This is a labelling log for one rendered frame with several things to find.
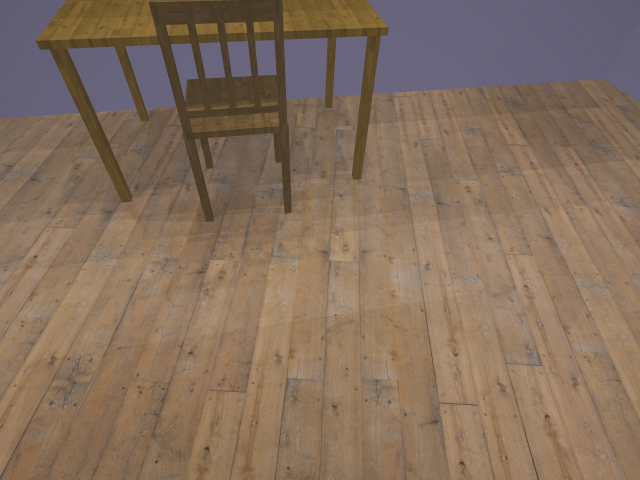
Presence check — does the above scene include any chair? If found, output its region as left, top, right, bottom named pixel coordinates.
left=149, top=0, right=292, bottom=222

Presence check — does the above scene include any table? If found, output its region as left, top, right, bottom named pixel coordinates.
left=36, top=0, right=389, bottom=203

